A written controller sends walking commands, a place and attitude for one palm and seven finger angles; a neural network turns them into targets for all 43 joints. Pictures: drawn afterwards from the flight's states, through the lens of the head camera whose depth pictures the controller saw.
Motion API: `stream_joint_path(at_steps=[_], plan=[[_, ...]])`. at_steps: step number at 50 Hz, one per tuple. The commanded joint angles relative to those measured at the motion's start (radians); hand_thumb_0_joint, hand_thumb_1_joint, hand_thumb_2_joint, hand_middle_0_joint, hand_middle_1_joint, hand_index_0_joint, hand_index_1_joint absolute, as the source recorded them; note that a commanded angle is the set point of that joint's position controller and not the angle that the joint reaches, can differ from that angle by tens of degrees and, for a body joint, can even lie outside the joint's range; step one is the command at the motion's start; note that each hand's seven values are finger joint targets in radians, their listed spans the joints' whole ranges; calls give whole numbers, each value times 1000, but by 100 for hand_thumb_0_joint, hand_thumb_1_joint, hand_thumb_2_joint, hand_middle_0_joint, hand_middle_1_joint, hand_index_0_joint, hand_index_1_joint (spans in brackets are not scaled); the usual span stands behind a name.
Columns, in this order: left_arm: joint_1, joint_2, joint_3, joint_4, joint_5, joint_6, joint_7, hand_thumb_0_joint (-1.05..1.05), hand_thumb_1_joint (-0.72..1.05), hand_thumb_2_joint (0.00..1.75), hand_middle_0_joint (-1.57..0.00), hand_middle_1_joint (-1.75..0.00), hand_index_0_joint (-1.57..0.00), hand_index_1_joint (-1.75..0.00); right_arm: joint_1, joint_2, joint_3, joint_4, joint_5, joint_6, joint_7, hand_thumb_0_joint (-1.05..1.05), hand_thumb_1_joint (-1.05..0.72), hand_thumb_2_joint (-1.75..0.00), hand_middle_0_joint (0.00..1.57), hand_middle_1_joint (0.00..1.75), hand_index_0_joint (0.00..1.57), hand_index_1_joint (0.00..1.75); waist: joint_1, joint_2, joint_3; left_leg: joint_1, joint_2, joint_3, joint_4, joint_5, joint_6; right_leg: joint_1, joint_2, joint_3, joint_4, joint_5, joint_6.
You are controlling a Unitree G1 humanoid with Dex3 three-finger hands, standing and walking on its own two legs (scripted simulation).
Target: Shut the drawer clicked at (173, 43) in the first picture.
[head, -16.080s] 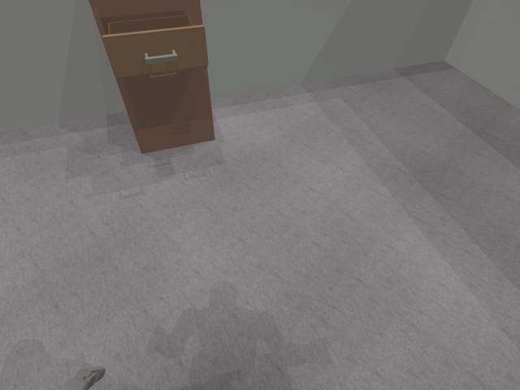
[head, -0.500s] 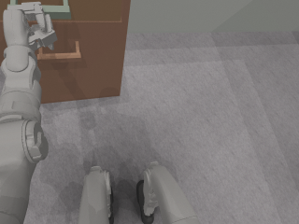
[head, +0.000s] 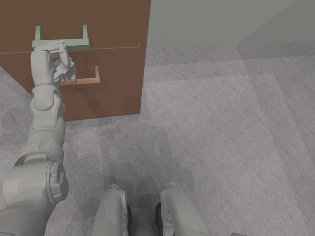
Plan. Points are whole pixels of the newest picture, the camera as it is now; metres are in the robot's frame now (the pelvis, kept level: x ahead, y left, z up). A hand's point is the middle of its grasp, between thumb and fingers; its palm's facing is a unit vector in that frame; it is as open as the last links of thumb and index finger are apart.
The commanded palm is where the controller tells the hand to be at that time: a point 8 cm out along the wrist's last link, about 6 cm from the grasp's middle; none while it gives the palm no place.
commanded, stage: draw the hand back to the body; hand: left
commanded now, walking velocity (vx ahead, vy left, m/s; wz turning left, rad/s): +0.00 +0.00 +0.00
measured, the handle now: (62, 38) +0.60 +0.20 +0.03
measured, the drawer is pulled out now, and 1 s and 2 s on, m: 0.00 0.00 0.00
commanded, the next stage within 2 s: step back with the hand held close in 1.34 s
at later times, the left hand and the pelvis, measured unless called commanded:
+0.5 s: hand (27, 106) +0.35 +0.18 +0.15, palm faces +0.07 -1.00 -0.07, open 3.2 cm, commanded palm +0.32 +0.24 +0.17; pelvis +0.03 -0.01 +0.09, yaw +3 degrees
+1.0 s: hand out of the picture +0.24 +0.23 +0.27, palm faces +0.36 -0.88 -0.33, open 3.2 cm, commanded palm +0.19 +0.27 +0.29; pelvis +0.04 -0.01 +0.15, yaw +3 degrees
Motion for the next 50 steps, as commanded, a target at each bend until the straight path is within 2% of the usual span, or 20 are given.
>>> stream_joint_path(at_steps=[1, 3, 6, 8, 10, 12, 15, 18, 22, 23, 24, 25, 26, 27, 32, 37, 39, 46, 49, 50], plan=[[-189, 228, 52, -453, -43, -75, -22, 0, 90, 90, -140, -160, -140, -160, 163, -192, -87, -90, 15, 3, -7, 0, -90, -90, 20, 30, 20, 30, 76, 181, -773, 722, 10, -91, -182, 616, -47, 359, -2, 46, -172, 496, -11], [-20, 196, 24, -613, -76, -40, -40, 0, 90, 90, -140, -160, -140, -160, 145, -177, -90, -126, 37, 8, -4, 0, -90, -90, 20, 30, 20, 30, 111, 174, -818, 802, 11, -78, -231, 720, -51, 481, -1, 46, -217, 597, -8], [200, 102, -47, -763, -122, 43, -62, 0, 90, 90, -140, -160, -140, -160, 118, -161, -89, -160, 67, -2, -13, 0, -90, -90, 20, 30, 20, 30, 113, 88, -732, 803, 6, -58, -293, 747, -36, 610, -2, 48, -290, 696, 3], [295, 58, -78, -792, -146, 93, -62, 0, 90, 90, -140, -160, -140, -160, 102, -154, -88, -162, 82, -10, -28, 0, -90, -90, 20, 30, 20, 30, 94, -1, -578, 748, 3, -40, -336, 660, -23, 656, -5, 47, -348, 708, 16], [315, 25, -105, -808, -158, 113, -51, 0, 90, 90, -140, -160, -140, -160, 85, -153, -87, -155, 86, -25, -46, 0, -90, -90, 20, 30, 20, 30, 72, -47, -459, 706, -2, -28, -368, 547, -16, 667, -9, 50, -387, 656, 24], [302, 2, -130, -839, -158, 101, -38, 0, 90, 90, -140, -160, -140, -160, 67, -149, -85, -146, 86, -43, -58, 0, -90, -90, 20, 30, 20, 30, 64, 1, -390, 749, -4, -29, -391, 515, -19, 631, -10, 48, -409, 593, 21], [334, -26, -174, -846, -152, 70, -50, 0, 90, 90, -140, -160, -140, -160, 43, -147, -81, -140, 81, -66, -65, 0, -90, -90, 20, 30, 20, 30, 65, 23, -313, 807, -5, -40, -428, 481, -26, 608, -10, 41, -443, 512, 13], [417, -24, -206, -908, -148, 69, -83, 0, 90, 90, -140, -160, -140, -160, 18, -148, -80, -164, 84, -78, -68, 0, -90, -90, 20, 30, 20, 30, 89, 96, -318, 924, -3, -51, -470, 557, -32, 637, -13, 35, -473, 524, 3], [559, 18, -167, -971, -175, 122, -110, 0, 90, 90, -140, -160, -140, -160, -39, -146, -68, -215, 96, -88, -77, 0, -90, -90, 20, 30, 20, 30, 130, 91, -282, 948, -7, -51, -540, 528, -32, 730, -15, 30, -520, 509, 1], [573, 35, -143, -998, -186, 134, -106, 0, 90, 90, -140, -160, -140, -160, -53, -145, -65, -226, 97, -91, -81, 0, -90, -90, 20, 30, 20, 30, 135, 57, -272, 937, -9, -50, -558, 506, -30, 763, -16, 27, -532, 507, 1], [622, 140, -145, -1052, -70, 200, -14, 0, 90, 90, -140, -160, -140, -160, -116, -123, -69, -254, 100, -57, -99, 0, -90, -90, 20, 30, 20, 30, 196, 56, -320, 1003, -16, -36, -624, 482, -35, 836, -39, 86, -595, 483, -15], [671, 81, -175, -1099, -65, 242, 32, 0, 90, 90, -140, -160, -140, -160, -122, -106, -59, -283, 101, -49, -111, 0, -90, -90, 20, 30, 20, 30, 169, 41, -254, 1000, -14, -30, -651, 460, -32, 856, -45, 79, -623, 482, -10], [704, 94, -159, -1140, -68, 267, 54, 0, 90, 90, -140, -160, -140, -160, -129, -109, -56, -296, 101, -49, -120, 0, -90, -90, 20, 30, 20, 30, 179, 3, -230, 979, -13, -34, -669, 425, -31, 879, -45, 80, -641, 460, -9], [738, 61, -194, -1139, -57, 293, 70, 0, 90, 90, -140, -160, -140, -160, -148, -102, -48, -299, 103, -45, -127, 0, -90, -90, 20, 30, 20, 30, 174, 29, -171, 980, -12, -27, -695, 400, -29, 886, -51, 82, -661, 440, -8], [772, 82, -179, -1216, -43, 360, 128, 0, 90, 90, -140, -160, -140, -160, -191, -101, -31, -285, 99, -53, -158, 0, -90, -90, 20, 30, 20, 30, 168, -31, -71, 1067, -6, -32, -795, 350, -17, 965, -56, 85, -781, 394, -3], [884, 68, -181, -1322, -37, 388, 140, 0, 90, 90, -140, -160, -140, -160, -221, -98, -20, -259, 94, -94, -162, 0, -90, -90, 20, 30, 20, 30, 187, 10, -27, 1187, -3, -37, -876, 392, -18, 1034, -60, 79, -859, 423, -7], [937, 67, -172, -1377, -36, 393, 141, 0, 90, 90, -140, -160, -140, -160, -227, -95, -17, -249, 90, -111, -160, 0, -90, -90, 20, 30, 20, 30, 193, 1, -13, 1225, -1, -39, -902, 417, -18, 1060, -61, 72, -884, 446, -6], [1108, 131, -54, -1534, -44, 385, 136, 0, 90, 90, -140, -160, -140, -160, -249, -93, -24, -214, 75, -160, -147, 0, -90, -90, 20, 30, 20, 30, 219, -24, 62, 1268, -4, -32, -964, 469, -21, 1130, -59, 73, -965, 488, -4], [1169, 121, -37, -1629, -47, 372, 135, 0, 90, 90, -140, -160, -140, -160, -249, -82, -25, -212, 73, -182, -139, 0, -90, -90, 20, 30, 20, 30, 223, 36, 63, 1292, -5, -30, -979, 480, -24, 1154, -66, 75, -972, 497, -5], [1200, 122, -23, -1645, -48, 368, 136, 0, 90, 90, -140, -160, -140, -160, -247, -80, -27, -207, 72, -190, -137, 0, -90, -90, 20, 30, 20, 30, 225, 24, 65, 1296, -3, -28, -982, 489, -23, 1159, -66, 72, -975, 507, -4]])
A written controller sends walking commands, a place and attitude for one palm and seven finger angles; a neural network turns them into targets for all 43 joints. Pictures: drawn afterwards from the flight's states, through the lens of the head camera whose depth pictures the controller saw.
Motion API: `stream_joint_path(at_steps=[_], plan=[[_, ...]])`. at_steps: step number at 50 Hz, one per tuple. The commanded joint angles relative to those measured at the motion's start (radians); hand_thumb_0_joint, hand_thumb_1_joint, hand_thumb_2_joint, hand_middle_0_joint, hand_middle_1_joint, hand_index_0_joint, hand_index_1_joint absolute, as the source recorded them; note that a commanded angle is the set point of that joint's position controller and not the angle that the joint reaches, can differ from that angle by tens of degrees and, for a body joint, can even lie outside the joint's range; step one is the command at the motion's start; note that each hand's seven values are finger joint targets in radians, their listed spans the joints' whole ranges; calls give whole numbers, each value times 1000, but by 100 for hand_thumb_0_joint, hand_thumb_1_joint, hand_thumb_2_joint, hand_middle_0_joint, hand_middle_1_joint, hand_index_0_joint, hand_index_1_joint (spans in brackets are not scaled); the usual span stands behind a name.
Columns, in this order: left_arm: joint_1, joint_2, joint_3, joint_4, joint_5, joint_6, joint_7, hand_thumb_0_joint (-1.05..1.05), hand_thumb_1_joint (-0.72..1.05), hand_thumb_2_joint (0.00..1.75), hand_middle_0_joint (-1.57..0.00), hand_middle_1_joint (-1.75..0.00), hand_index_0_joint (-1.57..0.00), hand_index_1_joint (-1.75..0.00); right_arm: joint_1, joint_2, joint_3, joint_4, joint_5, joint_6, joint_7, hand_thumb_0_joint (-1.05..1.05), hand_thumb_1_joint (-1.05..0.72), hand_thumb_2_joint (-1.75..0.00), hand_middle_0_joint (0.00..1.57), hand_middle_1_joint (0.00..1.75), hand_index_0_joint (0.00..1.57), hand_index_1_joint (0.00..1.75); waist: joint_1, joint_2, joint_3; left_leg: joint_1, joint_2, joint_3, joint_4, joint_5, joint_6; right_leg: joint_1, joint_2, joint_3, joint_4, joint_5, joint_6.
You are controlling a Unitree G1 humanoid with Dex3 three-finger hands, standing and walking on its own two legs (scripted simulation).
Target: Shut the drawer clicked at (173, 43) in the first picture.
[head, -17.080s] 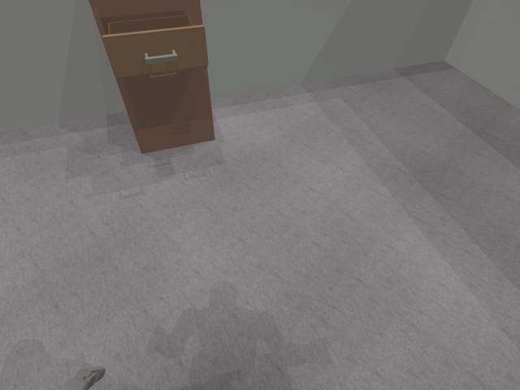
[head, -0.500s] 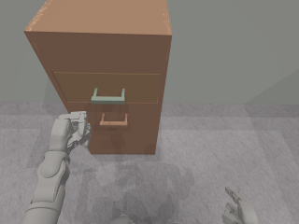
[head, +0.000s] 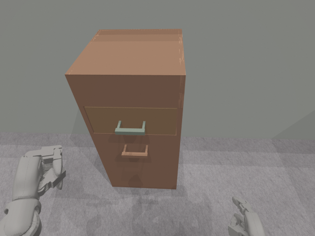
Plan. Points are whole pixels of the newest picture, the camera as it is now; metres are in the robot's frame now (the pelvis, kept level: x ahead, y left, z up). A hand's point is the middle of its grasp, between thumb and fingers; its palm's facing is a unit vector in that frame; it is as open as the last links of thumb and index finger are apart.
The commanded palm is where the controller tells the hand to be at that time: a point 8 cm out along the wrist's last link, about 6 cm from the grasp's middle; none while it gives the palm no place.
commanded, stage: draw the hand back to the body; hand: left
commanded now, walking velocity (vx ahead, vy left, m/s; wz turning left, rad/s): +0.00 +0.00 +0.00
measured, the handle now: (131, 127) +0.57 +0.18 -0.12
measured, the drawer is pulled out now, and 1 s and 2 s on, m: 0.00 0.00 0.00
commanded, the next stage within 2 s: step back with the hand held close in 0.34 s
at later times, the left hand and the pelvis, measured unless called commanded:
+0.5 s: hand (42, 178) +0.18 +0.23 +0.16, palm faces +0.39 -0.84 -0.37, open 3.2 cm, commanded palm +0.13 +0.28 +0.18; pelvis +0.00 +0.00 +0.00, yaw +0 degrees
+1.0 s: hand (14, 192) +0.15 +0.26 +0.17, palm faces +0.32 -0.80 -0.51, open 3.2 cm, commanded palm +0.09 +0.30 +0.18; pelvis -0.05 +0.02 +0.00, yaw -1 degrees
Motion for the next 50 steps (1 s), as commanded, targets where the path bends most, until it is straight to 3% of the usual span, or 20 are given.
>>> stream_joint_path(at_steps=[1, 8, 11, 12, 14, 19, 21, 23, 24, 25, 26, 28, 31, 35, 36, 38, 41, 46, 50], plan=[[-34, 189, 161, -341, 0, -87, 12, 0, 90, 90, -140, -160, -140, -160, -142, -95, -48, -151, -7, -95, 6, 0, -90, -90, 20, 30, 20, 30, 13, 33, -74, 106, 42, -35, -83, 206, -1, -21, -38, 26, -118, 228, 4], [87, 202, 235, -446, -4, -116, 16, 0, 90, 90, -140, -160, -140, -160, -136, -91, -61, -144, -7, -134, 12, 0, -90, -90, 20, 30, 20, 30, 24, -16, -51, 111, 46, -30, -82, 222, 1, -9, -39, 27, -126, 251, 8], [99, 128, 189, -306, -1, -104, 8, 0, 90, 90, -140, -160, -140, -160, -133, -92, -69, -121, -8, -128, 11, 0, -90, -90, 20, 30, 20, 30, 6, -89, 66, 86, 44, -22, -85, 158, 6, -74, -36, 29, -163, 183, 15], [75, 120, 178, -293, -2, -104, 6, 0, 90, 90, -140, -160, -140, -160, -130, -97, -69, -121, -8, -124, 10, 0, -90, -90, 20, 30, 20, 30, 1, -89, 82, 77, 45, -26, -91, 126, 7, -81, -41, 28, -164, 143, 18], [43, 135, 188, -295, 1, -112, 10, 0, 90, 90, -140, -160, -140, -160, -129, -99, -71, -122, -8, -122, 6, 0, -90, -90, 20, 30, 20, 30, 3, -64, 74, 80, 42, -29, -95, 95, 10, -83, -45, 32, -170, 97, 19], [22, 180, 208, -426, 10, -135, 24, 0, 90, 90, -140, -160, -140, -160, -138, -93, -65, -132, -16, -151, -1, 0, -90, -90, 20, 30, 20, 30, 27, 42, -69, 128, 37, -33, -93, 157, 9, -2, -54, 39, -137, 173, 8], [38, 206, 230, -447, 10, -132, 31, 0, 90, 90, -140, -160, -140, -160, -137, -94, -63, -129, -18, -164, -3, 0, -90, -90, 20, 30, 20, 30, 33, 34, -82, 129, 36, -31, -85, 190, 7, 12, -53, 42, -137, 216, 7], [62, 187, 221, -430, 8, -128, 31, 0, 90, 90, -140, -160, -140, -160, -139, -86, -62, -124, -18, -168, -3, 0, -90, -90, 20, 30, 20, 30, 30, 7, -52, 117, 39, -30, -85, 203, 5, 6, -53, 38, -132, 232, 7], [-89, 331, 378, -526, 17, -181, 38, 0, 90, 90, -140, -160, -140, -160, -117, -120, -74, -152, -21, -140, 7, 0, -90, -90, 20, 30, 20, 30, -15, -26, 50, 33, 51, -67, -60, 137, 25, -83, -110, 179, -200, 273, 7], [16, 247, 329, -387, 24, -189, 30, 0, 90, 90, -140, -160, -140, -160, -110, -102, -77, -113, -27, -123, 10, 0, -90, -90, 20, 30, 20, 30, -25, -71, 69, 42, 48, -67, -36, 132, 21, -109, -134, 177, -211, 284, -1], [28, 246, 323, -379, 27, -195, 26, 0, 90, 90, -140, -160, -140, -160, -123, -103, -82, -121, -29, -113, 13, 0, -90, -90, 20, 30, 20, 30, -22, -72, 78, 44, 44, -67, -38, 137, 19, -128, -136, 186, -221, 301, 0], [123, 158, 255, -305, 32, -193, 17, 0, 90, 90, -140, -160, -140, -160, -113, -108, -92, -119, -28, -87, 20, 0, -90, -90, 20, 30, 20, 30, -31, -56, 46, 49, 63, -64, -52, 195, 16, -103, -132, 146, -185, 327, 11], [198, 143, 249, -294, 29, -197, 12, 0, 90, 90, -140, -160, -140, -160, -122, -112, -106, -129, -26, -58, 25, 0, -90, -90, 20, 30, 20, 30, -25, -17, -27, 51, 81, -62, -87, 295, 19, -57, -113, 95, -137, 358, 30], [239, 195, 287, -397, 27, -207, 21, 0, 90, 90, -140, -160, -140, -160, -125, -112, -114, -159, -20, -34, 23, 0, -90, -90, 20, 30, 20, 30, -21, -70, -135, 31, 94, -68, -90, 374, 21, 11, -100, 71, -84, 406, 38], [241, 231, 317, -431, 24, -212, 27, 0, 90, 90, -140, -160, -140, -160, -135, -114, -113, -166, -19, -33, 17, 0, -90, -90, 20, 30, 20, 30, -13, -49, -164, 25, 95, -69, -90, 395, 21, 27, -100, 69, -71, 424, 39], [265, 239, 325, -467, 23, -214, 36, 0, 90, 90, -140, -160, -140, -160, -129, -108, -111, -181, -18, -30, 11, 0, -90, -90, 20, 30, 20, 30, -12, -38, -189, 10, 100, -74, -88, 420, 21, 40, -94, 66, -43, 440, 42], [254, 262, 336, -533, 26, -219, 44, 0, 90, 90, -140, -160, -140, -160, -119, -119, -113, -186, -21, -35, 0, 0, -90, -90, 20, 30, 20, 30, -12, 44, -196, -16, 114, -95, -100, 433, 24, 37, -70, 57, -7, 400, 46], [268, 223, 320, -487, 32, -219, 46, 0, 90, 90, -140, -160, -140, -160, -103, -123, -119, -176, -27, -47, -3, 0, -90, -90, 20, 30, 20, 30, -19, 62, -128, -146, 142, -131, -159, 258, 35, 40, -41, 56, 39, 272, 46], [247, 195, 303, -432, 44, -224, 45, 0, 90, 90, -140, -160, -140, -160, -99, -126, -121, -172, -23, -56, -1, 0, -90, -90, 20, 30, 20, 30, -34, 16, -59, -320, 153, -156, -207, -70, 53, 75, -42, 84, 63, 199, 42]])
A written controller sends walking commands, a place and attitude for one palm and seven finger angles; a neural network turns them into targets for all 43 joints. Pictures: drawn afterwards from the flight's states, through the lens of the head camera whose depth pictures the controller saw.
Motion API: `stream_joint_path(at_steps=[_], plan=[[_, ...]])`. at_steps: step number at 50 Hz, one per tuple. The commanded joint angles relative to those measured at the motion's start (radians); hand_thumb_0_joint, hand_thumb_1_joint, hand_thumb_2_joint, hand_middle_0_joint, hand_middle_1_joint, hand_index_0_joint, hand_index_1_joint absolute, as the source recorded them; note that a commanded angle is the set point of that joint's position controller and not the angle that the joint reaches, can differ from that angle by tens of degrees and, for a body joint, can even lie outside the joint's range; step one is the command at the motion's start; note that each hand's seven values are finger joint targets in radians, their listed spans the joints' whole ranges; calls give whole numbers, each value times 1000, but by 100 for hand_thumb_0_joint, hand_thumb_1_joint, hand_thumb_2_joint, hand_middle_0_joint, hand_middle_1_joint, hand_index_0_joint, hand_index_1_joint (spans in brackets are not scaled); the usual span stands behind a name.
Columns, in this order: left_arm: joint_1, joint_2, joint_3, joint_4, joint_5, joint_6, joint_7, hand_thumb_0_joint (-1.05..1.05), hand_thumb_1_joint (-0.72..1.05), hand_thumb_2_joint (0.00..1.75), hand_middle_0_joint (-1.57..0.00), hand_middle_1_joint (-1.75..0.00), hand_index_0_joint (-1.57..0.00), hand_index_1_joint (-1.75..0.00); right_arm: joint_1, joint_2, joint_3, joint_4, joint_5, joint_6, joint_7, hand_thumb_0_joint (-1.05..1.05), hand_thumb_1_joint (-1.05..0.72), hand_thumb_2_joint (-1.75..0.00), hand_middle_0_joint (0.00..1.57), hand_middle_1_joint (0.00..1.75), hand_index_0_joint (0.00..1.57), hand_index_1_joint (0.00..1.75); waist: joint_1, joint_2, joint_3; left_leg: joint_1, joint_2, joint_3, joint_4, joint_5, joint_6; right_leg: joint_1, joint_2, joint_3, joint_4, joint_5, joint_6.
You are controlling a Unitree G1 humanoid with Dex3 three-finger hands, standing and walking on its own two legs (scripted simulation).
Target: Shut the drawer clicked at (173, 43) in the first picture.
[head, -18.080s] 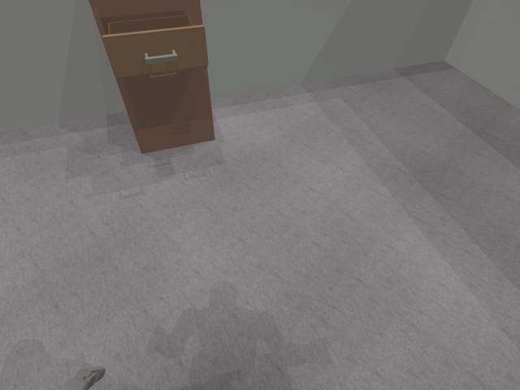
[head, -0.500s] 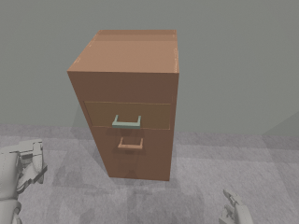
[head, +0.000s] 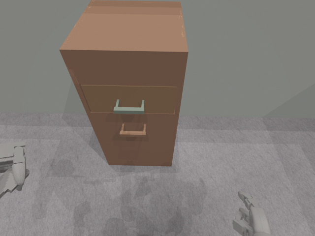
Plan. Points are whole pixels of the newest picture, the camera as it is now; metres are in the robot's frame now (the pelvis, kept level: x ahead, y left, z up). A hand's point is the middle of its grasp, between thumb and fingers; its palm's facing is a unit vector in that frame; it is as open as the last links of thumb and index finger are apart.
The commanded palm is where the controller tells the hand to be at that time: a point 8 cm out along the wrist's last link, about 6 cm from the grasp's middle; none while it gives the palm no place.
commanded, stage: step back with the hand held close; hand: left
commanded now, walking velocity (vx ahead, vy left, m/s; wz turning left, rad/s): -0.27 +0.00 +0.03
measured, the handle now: (129, 106) +0.61 +0.16 -0.12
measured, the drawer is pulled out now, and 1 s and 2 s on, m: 0.00 0.00 0.00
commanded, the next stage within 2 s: stop stepping back and stand still in 0.88 s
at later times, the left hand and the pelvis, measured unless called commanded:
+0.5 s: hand out of the picture +0.13 +0.25 +0.17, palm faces +0.39 -0.76 -0.52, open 3.2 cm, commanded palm +0.05 +0.28 +0.18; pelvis -0.07 +0.00 -0.01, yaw +4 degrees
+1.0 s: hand out of the picture +0.04 +0.27 +0.16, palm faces +0.38 -0.81 -0.44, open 3.2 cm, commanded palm -0.04 +0.30 +0.18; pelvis -0.15 +0.01 +0.00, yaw +3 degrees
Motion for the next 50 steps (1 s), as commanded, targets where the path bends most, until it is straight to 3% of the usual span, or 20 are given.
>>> stream_joint_path(at_steps=[1, 6, 10, 13, 15, 19, 22, 25, 28, 30, 31, 33, 35, 37, 39, 41, 44, 45, 47, 50], plan=[[2, 105, 94, -142, 8, -59, 15, 0, 90, 90, -140, -160, -140, -160, -84, -138, -52, -153, -1, -70, -8, 0, -90, -90, 20, 30, 20, 30, -10, 50, -100, -237, 172, -194, -198, -233, 21, 233, -15, 70, 43, 101, 4], [-48, 124, 101, -189, 27, -80, 19, 0, 90, 90, -140, -160, -140, -160, -76, -146, -54, -157, -8, -88, -9, 0, -90, -90, 20, 30, 20, 30, -17, -5, -84, -294, 157, -204, -170, -391, 27, 190, -21, 115, -10, -60, 1], [-58, 123, 92, -220, 30, -93, 28, 0, 90, 90, -140, -160, -140, -160, -62, -135, -50, -152, -17, -95, -5, 0, -90, -90, 20, 30, 20, 30, -24, -20, -75, -199, 114, -173, -68, -363, 7, 39, -61, 165, -115, -216, -24], [-54, 133, 97, -247, 25, -105, 41, 0, 90, 90, -140, -160, -140, -160, -54, -132, -45, -140, -22, -101, -6, 0, -90, -90, 20, 30, 20, 30, -30, 19, -89, -134, 106, -180, -59, -304, -5, -19, -65, 144, -126, -197, -30], [-36, 140, 113, -248, 27, -113, 46, 0, 90, 90, -140, -160, -140, -160, -56, -136, -47, -135, -22, -104, -6, 0, -90, -90, 20, 30, 20, 30, -30, 66, -109, -183, 132, -208, -118, -317, 4, 48, -30, 102, -67, -121, -15], [-13, 143, 155, -231, 49, -127, 37, 0, 90, 90, -140, -160, -140, -160, -79, -146, -57, -145, -17, -115, -13, 0, -90, -90, 20, 30, 20, 30, -10, 189, -140, -505, 274, -337, -323, -552, 69, 363, 73, 38, 262, 18, 18], [-15, 151, 171, -222, 53, -132, 28, 0, 90, 90, -140, -160, -140, -160, -80, -144, -63, -146, -21, -127, -10, 0, -90, -90, 20, 30, 20, 30, -10, 158, -112, -542, 300, -363, -319, -555, 93, 358, 88, 61, 310, -39, 15], [29, 145, 166, -216, 29, -144, 15, 0, 90, 90, -140, -160, -140, -160, -68, -143, -67, -119, -25, -141, -2, 0, -90, -90, 20, 30, 20, 30, -16, 85, -113, -360, 265, -313, -246, -409, 65, 229, 73, 66, 137, -77, -5], [28, 156, 151, -268, -3, -172, 13, 0, 90, 90, -140, -160, -140, -160, -57, -124, -59, -78, -23, -146, 12, 0, -90, -90, 20, 30, 20, 30, -24, 32, -210, -8, 178, -192, -93, 10, 4, 33, 6, 113, -32, 100, -13], [6, 155, 127, -286, -5, -187, 14, 0, 90, 90, -140, -160, -140, -160, -44, -114, -67, -66, -11, -143, 17, 0, -90, -90, 20, 30, 20, 30, -39, -23, -320, 198, 126, -83, 37, 221, -25, -40, -42, 139, -57, 310, 33], [12, 190, 153, -295, -5, -184, 21, 0, 90, 90, -140, -160, -140, -160, -48, -115, -67, -69, -9, -141, 15, 0, -90, -90, 20, 30, 20, 30, -37, -45, -346, 226, 115, -70, 63, 192, -28, -55, -64, 147, -70, 348, 44], [33, 190, 153, -271, -8, -176, 23, 0, 90, 90, -140, -160, -140, -160, -69, -112, -66, -84, -4, -129, 10, 0, -90, -90, 20, 30, 20, 30, -36, -43, -279, 195, 84, -62, 103, 21, -39, -130, -102, 184, -140, 179, 16], [10, 205, 156, -251, -7, -173, 33, 0, 90, 90, -140, -160, -140, -160, -81, -108, -70, -75, -3, -120, 8, 0, -90, -90, 20, 30, 20, 30, -40, -54, -183, 179, 49, -65, 210, -79, -65, -264, -175, 254, -242, -43, -51], [-25, 208, 153, -223, -2, -166, 42, 0, 90, 90, -140, -160, -140, -160, -82, -96, -65, -57, -14, -111, 3, 0, -90, -90, 20, 30, 20, 30, -49, -50, -112, 182, 51, -89, 254, -64, -77, -336, -206, 256, -252, -58, -105], [-55, 190, 133, -186, 8, -161, 35, 0, 90, 90, -140, -160, -140, -160, -91, -98, -55, -61, -21, -103, -4, 0, -90, -90, 20, 30, 20, 30, -49, -23, -40, 137, 77, -120, 95, 23, -64, -299, -125, 176, -182, 19, -74], [-101, 194, 122, -185, 7, -166, 20, 0, 90, 90, -140, -160, -140, -160, -115, -121, -53, -74, -20, -117, -14, 0, -90, -90, 20, 30, 20, 30, -41, 133, -18, 32, 182, -244, -145, 62, -21, -173, 33, 65, -42, -25, -11], [-52, 160, 133, -113, 13, -175, 0, 0, 90, 90, -140, -160, -140, -160, -97, -146, -65, -77, -38, -138, -7, 0, -90, -90, 20, 30, 20, 30, -21, 229, -88, -328, 394, -462, -488, -572, 61, 187, 131, 60, 425, -241, -9], [-66, 161, 143, -142, 15, -162, -2, 0, 90, 90, -140, -160, -140, -160, -96, -134, -61, -75, -49, -136, -4, 0, -90, -90, 20, 30, 20, 30, -11, 201, -103, -381, 399, -445, -499, -576, 55, 218, 126, 56, 492, -242, -14], [-68, 151, 116, -201, 7, -154, -9, 0, 90, 90, -140, -160, -140, -160, -100, -119, -62, -87, -45, -136, 12, 0, -90, -90, 20, 30, 20, 30, 3, 135, -159, -253, 354, -321, -423, -420, 35, 156, 111, 34, 450, -274, -22], [23, 156, 107, -303, -16, -131, -6, 0, 90, 90, -140, -160, -140, -160, -74, -103, -64, -99, -29, -150, 37, 0, -90, -90, 20, 30, 20, 30, 19, 171, -290, 2, 265, -159, -371, -305, -48, 107, 122, -69, 243, -364, -40]])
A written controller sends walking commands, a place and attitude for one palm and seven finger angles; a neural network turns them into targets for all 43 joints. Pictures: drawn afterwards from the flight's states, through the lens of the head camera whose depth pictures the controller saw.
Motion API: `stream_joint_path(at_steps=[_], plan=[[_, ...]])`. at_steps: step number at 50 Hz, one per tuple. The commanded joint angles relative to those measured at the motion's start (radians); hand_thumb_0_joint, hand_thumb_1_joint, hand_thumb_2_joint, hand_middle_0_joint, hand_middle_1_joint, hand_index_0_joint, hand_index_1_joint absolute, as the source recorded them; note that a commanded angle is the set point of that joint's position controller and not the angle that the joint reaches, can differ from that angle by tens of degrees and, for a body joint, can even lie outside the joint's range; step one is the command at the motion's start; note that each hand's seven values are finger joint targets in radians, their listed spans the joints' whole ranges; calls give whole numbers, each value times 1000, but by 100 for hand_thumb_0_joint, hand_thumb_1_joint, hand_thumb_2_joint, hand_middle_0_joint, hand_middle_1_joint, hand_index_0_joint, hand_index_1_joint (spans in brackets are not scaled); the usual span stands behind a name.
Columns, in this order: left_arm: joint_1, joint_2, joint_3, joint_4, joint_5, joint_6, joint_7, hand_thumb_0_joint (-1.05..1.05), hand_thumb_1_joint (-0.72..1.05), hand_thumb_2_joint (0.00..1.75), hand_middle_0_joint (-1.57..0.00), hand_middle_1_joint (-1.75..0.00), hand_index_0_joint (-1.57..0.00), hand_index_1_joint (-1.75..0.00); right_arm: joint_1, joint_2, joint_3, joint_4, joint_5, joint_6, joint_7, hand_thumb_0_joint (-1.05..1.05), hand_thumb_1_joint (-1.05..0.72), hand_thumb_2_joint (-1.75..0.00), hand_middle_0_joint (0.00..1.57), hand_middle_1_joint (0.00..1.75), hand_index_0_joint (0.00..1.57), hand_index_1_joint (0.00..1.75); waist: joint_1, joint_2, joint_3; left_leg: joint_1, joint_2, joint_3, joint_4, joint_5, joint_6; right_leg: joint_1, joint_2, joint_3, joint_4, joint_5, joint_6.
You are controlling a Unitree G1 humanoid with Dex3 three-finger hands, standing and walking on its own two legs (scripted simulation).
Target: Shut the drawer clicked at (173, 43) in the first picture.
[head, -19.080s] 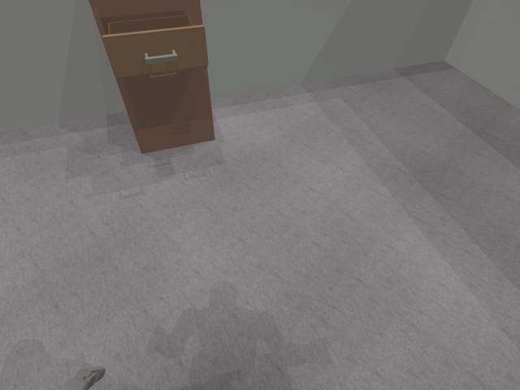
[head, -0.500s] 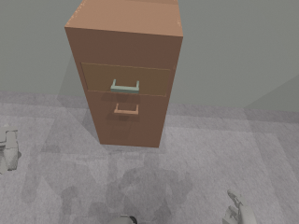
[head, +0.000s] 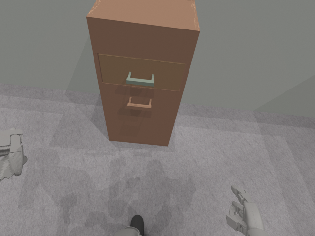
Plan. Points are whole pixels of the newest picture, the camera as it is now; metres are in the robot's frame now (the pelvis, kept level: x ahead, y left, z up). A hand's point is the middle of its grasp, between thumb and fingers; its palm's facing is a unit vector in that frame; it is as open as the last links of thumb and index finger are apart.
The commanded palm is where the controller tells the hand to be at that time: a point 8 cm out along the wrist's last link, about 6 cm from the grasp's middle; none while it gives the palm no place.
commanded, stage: stop stepping back and stand still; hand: left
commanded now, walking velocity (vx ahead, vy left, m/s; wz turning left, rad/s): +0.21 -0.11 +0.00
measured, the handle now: (140, 78) +0.78 +0.10 -0.12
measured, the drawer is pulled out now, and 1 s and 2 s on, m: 0.00 0.00 0.00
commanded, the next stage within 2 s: let the arm hang, fingers relaxed in 1.04 s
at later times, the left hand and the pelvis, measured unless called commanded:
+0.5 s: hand out of the picture +0.11 +0.23 +0.18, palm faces +0.18 -0.88 -0.43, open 3.2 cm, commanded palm +0.05 +0.29 +0.18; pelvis -0.10 +0.03 +0.01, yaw -6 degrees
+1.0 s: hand out of the picture +0.08 +0.24 +0.19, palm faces +0.30 -0.78 -0.54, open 3.2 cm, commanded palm +0.02 +0.30 +0.18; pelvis -0.13 +0.03 -0.01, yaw -3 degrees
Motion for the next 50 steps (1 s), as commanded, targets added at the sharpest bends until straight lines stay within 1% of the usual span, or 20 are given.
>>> stream_joint_path(at_steps=[1, 4, 6, 7, 9, 11, 13, 15, 17, 20, 24, 26, 27, 28, 37, 39, 41, 46, 49, 50], plan=[[150, 138, 86, -373, -35, -39, 9, 0, 90, 90, -140, -160, -140, -160, -27, -134, -53, -157, 11, -67, 17, 0, -90, -90, 20, 30, 20, 30, 44, 216, -311, 259, 156, -103, -230, -484, -87, 128, 3, -116, -213, -105, -15], [175, 180, 116, -430, -30, -23, 16, 0, 90, 90, -140, -160, -140, -160, 10, -122, -42, -126, 13, -61, 14, 0, -90, -90, 20, 30, 20, 30, 24, 62, -295, 450, -6, 81, 144, -340, -163, -36, -133, -35, -595, -53, -73], [99, 227, 176, -477, -43, -4, 40, 0, 90, 90, -140, -160, -140, -160, 6, -125, -39, -96, 6, -45, 1, 0, -90, -90, 20, 30, 20, 30, 8, -139, -206, 434, -27, -15, 577, -277, -122, -319, -411, 235, -724, -40, -191], [39, 237, 187, -505, -49, 3, 54, 0, 90, 90, -140, -160, -140, -160, -1, -120, -32, -97, 1, -45, 0, 0, -90, -90, 20, 30, 20, 30, -3, -93, -184, 353, 16, -61, 651, -249, -115, -257, -463, 177, -665, 99, -226], [-1, 123, 92, -328, -32, 49, 31, 0, 90, 90, -140, -160, -140, -160, -13, -126, -40, -97, 33, -43, -19, 0, -90, -90, 20, 30, 20, 30, -25, -179, -68, 309, 36, -112, 526, -297, -97, -273, -374, 124, -572, -121, -165], [-37, 56, 39, -214, -24, 80, 28, 0, 90, 90, -140, -160, -140, -160, -37, -137, -23, -91, 36, -51, -32, 0, -90, -90, 20, 30, 20, 30, -44, 25, 71, 367, 53, -118, 227, -376, -71, -326, -266, 32, -403, -118, -67], [-156, 82, 42, -188, -1, 67, 43, 0, 90, 90, -140, -160, -140, -160, 4, -167, -1, -78, 31, -80, -42, 0, -90, -90, 20, 30, 20, 30, -40, 384, 110, 250, 218, -455, -178, -618, 0, -243, -98, -57, -40, -70, 15], [-180, 133, 50, -220, 14, 45, 43, 0, 90, 90, -140, -160, -140, -160, 0, -112, 18, -87, 16, -108, -32, 0, -90, -90, 20, 30, 20, 30, -19, 256, 17, 245, 264, -590, -274, -650, -34, -216, -113, 25, 174, -42, 1], [-86, 123, 49, -263, 5, 42, 36, 0, 90, 90, -140, -160, -140, -160, -29, -122, 5, -101, 14, -113, -14, 0, -90, -90, 20, 30, 20, 30, 19, 46, -69, 174, 247, -470, -311, -741, -114, -67, -90, 5, 154, 5, -4], [153, 85, 36, -377, 3, 53, 29, 0, 90, 90, -140, -160, -140, -160, -42, -128, -8, -144, 14, -97, 10, 0, -90, -90, 20, 30, 20, 30, 39, 173, -156, 72, 157, -174, -303, -681, -116, 157, -55, -114, 17, 39, -5], [254, 135, 98, -387, 4, 66, 49, 0, 90, 90, -140, -160, -140, -160, -47, -122, -15, -163, 0, -60, 11, 0, -90, -90, 20, 30, 20, 30, 34, 219, -143, -88, 136, -93, -200, -691, -105, 360, -49, -158, -217, -65, -39], [239, 152, 129, -330, 9, 86, 61, 0, 90, 90, -140, -160, -140, -160, -17, -103, -21, -144, 12, -31, -2, 0, -90, -90, 20, 30, 20, 30, 33, -60, -111, -116, 15, 38, 229, -582, -101, 313, -184, 6, -514, -71, -101], [173, 145, 118, -330, 3, 88, 58, 0, 90, 90, -140, -160, -140, -160, -18, -105, -30, -127, 24, -17, -7, 0, -90, -90, 20, 30, 20, 30, 19, -246, -78, -131, -35, 30, 587, -480, -96, 133, -423, 324, -674, -123, -185], [89, 157, 133, -320, -10, 80, 50, 0, 90, 90, -140, -160, -140, -160, -5, -127, -40, -103, 20, -16, -14, 0, -90, -90, 20, 30, 20, 30, -5, -215, -14, -175, -24, -25, 784, -406, -99, 12, -504, 384, -710, -78, -230], [-82, 51, -29, -217, 28, 32, 54, 0, 90, 90, -140, -160, -140, -160, -21, -125, -13, -73, 15, -89, -51, 0, -90, -90, 20, 30, 20, 30, -14, -5, 22, 271, 9, 69, 111, -430, -40, -129, -320, 73, -449, -178, -100], [-102, 70, -10, -311, 36, 7, 58, 0, 90, 90, -140, -160, -140, -160, 7, -155, -13, -91, 13, -108, -48, 0, -90, -90, 20, 30, 20, 30, -13, 253, 21, 326, 197, -287, -98, -510, 55, -203, -168, -46, -117, -33, -7], [-84, 157, 69, -340, 45, -13, 58, 0, 90, 90, -140, -160, -140, -160, 20, -128, -14, -77, 7, -118, -33, 0, -90, -90, 20, 30, 20, 30, -17, 252, 18, 309, 342, -498, -162, -420, 137, -286, -150, -35, 141, -64, 24], [161, 127, 123, -280, 23, 21, 61, 0, 90, 90, -140, -160, -140, -160, 13, -129, -22, -106, 30, -102, -3, 0, -90, -90, 20, 30, 20, 30, 24, 150, -85, 58, 150, -63, 60, -415, -3, 203, -133, -95, -304, 124, 24], [137, 134, 124, -198, 7, 36, 56, 0, 90, 90, -140, -160, -140, -160, -12, -115, -37, -127, 33, -58, 0, 0, -90, -90, 20, 30, 20, 30, 7, -271, -41, -101, -29, 13, 576, -507, -82, 132, -458, 472, -662, -41, -126], [81, 122, 120, -176, 6, 26, 55, 0, 90, 90, -140, -160, -140, -160, 8, -122, -41, -102, 30, -59, 2, 0, -90, -90, 20, 30, 20, 30, -2, -196, -49, -74, -4, -22, 648, -473, -84, 104, -474, 436, -668, -9, -138]])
